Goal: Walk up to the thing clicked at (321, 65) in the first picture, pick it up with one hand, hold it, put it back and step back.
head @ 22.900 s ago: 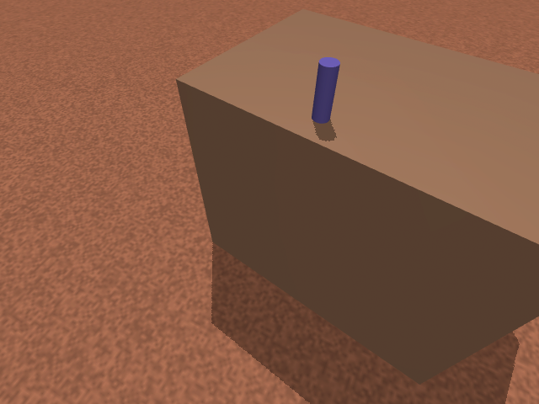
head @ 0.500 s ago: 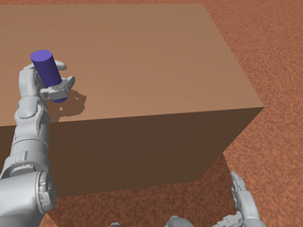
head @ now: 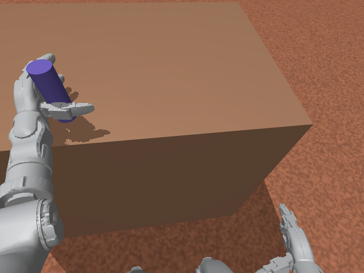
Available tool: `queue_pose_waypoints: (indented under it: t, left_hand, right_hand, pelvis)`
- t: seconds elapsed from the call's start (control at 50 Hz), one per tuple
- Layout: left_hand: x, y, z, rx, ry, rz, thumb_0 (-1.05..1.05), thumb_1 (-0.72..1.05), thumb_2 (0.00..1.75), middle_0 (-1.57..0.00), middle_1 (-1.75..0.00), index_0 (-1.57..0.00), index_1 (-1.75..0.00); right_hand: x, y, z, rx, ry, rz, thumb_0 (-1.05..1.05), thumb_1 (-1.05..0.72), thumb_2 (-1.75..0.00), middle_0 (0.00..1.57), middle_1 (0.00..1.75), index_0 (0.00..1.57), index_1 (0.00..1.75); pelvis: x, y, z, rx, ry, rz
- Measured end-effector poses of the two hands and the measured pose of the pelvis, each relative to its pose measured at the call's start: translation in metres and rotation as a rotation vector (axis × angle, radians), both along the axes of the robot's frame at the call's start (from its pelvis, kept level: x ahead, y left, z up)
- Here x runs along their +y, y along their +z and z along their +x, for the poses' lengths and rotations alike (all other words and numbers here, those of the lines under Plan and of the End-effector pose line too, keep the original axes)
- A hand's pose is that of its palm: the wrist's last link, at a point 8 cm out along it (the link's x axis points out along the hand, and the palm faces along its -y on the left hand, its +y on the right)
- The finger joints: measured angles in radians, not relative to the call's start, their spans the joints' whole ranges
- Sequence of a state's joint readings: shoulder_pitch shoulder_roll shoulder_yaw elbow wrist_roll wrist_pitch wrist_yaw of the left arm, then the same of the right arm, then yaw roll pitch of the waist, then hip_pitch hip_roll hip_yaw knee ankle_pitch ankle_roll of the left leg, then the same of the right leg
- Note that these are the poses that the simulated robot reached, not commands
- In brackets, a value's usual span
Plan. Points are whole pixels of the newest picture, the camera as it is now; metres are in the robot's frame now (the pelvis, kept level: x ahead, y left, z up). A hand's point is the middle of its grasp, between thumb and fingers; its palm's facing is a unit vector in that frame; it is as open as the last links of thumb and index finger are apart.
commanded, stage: withdraw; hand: left
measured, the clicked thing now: (55, 94) +0.47 +0.23 +0.13
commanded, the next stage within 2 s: rise in 0.24 s
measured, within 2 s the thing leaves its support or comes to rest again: neither
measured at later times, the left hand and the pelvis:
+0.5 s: hand out of the picture +0.46 +0.31 +0.25, palm faces +0.30 -0.93 -0.20, open 17.4 cm; pelvis +0.01 +0.01 +0.02, yaw +0 degrees
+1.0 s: hand out of the picture +0.30 +0.31 +0.23, palm faces +0.46 -0.80 -0.38, open 17.5 cm; pelvis +0.01 +0.00 +0.03, yaw +1 degrees
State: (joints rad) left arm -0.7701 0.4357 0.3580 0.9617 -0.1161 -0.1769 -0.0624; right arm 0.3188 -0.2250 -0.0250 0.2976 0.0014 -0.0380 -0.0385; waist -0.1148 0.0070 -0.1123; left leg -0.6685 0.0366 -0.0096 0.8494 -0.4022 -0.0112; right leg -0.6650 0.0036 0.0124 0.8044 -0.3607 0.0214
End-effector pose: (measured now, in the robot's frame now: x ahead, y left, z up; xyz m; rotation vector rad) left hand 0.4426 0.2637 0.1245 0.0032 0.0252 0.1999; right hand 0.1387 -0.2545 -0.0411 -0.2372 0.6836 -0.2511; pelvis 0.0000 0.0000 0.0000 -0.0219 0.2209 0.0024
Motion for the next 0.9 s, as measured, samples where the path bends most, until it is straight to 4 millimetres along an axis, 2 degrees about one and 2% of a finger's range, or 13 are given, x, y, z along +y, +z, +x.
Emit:
queue_pose_waypoints:
  t: [0.08,0.18,0.28,0.36,0.44,0.56,0.66,0.74,0.82,0.9]
  left_hand:
    - [0.009,0.016,0.002,-0.033,0.024,-0.002,-0.01,-0.35,0.21,-0.27,-0.23,-0.28,-0.24]
    - [0.03,0.06,0.003,-0.102,0.057,0.021,-0.01,-0.41,0.14,-0.15,-0.14,-0.16,-0.14]
    - [0.053,0.111,0.0,-0.124,0.061,0.051,-0.01,-0.44,0.09,-0.09,-0.08,-0.1,-0.08]
    - [0.066,0.133,-0.005,-0.072,0.04,0.055,-0.01,-0.46,0.07,-0.07,-0.05,-0.08,-0.05]
    - [0.078,0.139,-0.014,-0.019,0.063,0.146,-0.01,-0.5,0.05,-0.07,-0.04,-0.08,-0.04]
    - [0.104,0.128,-0.035,0.038,0.155,0.213,-0.01,-0.55,0.03,-0.07,-0.06,-0.08,-0.06]
    - [0.132,0.119,-0.063,0.04,0.262,0.222,-0.02,-0.56,0.02,-0.07,-0.05,-0.08,-0.05]
    - [0.147,0.121,-0.089,0.009,0.332,0.269,-0.02,-0.57,0.02,-0.07,-0.04,-0.07,-0.05]
    - [0.143,0.126,-0.113,-0.052,0.354,0.35,-0.02,-0.57,0.02,-0.06,-0.04,-0.07,-0.05]
    - [0.119,0.123,-0.142,-0.121,0.313,0.424,-0.02,-0.56,0.02,-0.06,-0.03,-0.06,-0.04]
  right_hand:
    - [-0.006,0.011,0.003,-0.034,-0.016,-0.021,-0.01,0.53,-0.05,0.06,0.06,0.05,0.05]
    - [-0.012,0.02,0.005,-0.053,-0.035,-0.034,-0.01,0.53,-0.05,0.06,0.06,0.05,0.05]
    - [-0.014,0.015,0.007,-0.046,-0.055,-0.015,-0.01,0.53,-0.05,0.06,0.06,0.05,0.05]
    - [-0.008,0.009,0.012,-0.039,-0.043,0.014,-0.01,0.54,-0.05,0.06,0.06,0.05,0.05]
    - [-0.001,0.004,0.013,-0.03,-0.012,0.044,-0.01,0.54,-0.05,0.06,0.06,0.05,0.05]
    - [0.007,-0.003,0.006,0.023,0.031,0.083,-0.01,0.54,-0.05,0.06,0.06,0.05,0.05]
    - [0.009,-0.003,0.0,0.055,0.05,0.088,-0.01,0.54,-0.05,0.06,0.06,0.05,0.05]
    - [0.006,-0.005,0.0,0.075,0.053,0.08,-0.01,0.53,-0.06,0.06,0.06,0.05,0.05]
    - [0.006,-0.002,0.011,0.042,0.07,0.069,-0.01,0.53,-0.06,0.06,0.06,0.05,0.05]
    - [0.007,0.003,0.024,-0.014,0.069,0.079,-0.01,0.53,-0.06,0.06,0.06,0.05,0.05]
  pelvis:
    - [0.001,0.002,0.003,-0.009,-0.002,0.0]
    - [0.001,0.006,0.009,-0.028,0.0,-0.004]
    - [0.003,0.01,0.013,-0.05,0.003,-0.007]
    - [0.005,0.014,0.014,-0.063,0.004,-0.005]
    - [0.007,0.017,0.014,-0.069,0.003,0.001]
    - [0.006,0.021,0.009,-0.082,0.006,0.011]
    - [0.002,0.023,0.007,-0.092,0.01,0.012]
    - [0.001,0.025,0.007,-0.104,0.017,0.008]
    - [0.002,0.027,0.01,-0.125,0.023,0.006]
    - [0.003,0.028,0.013,-0.149,0.023,0.006]
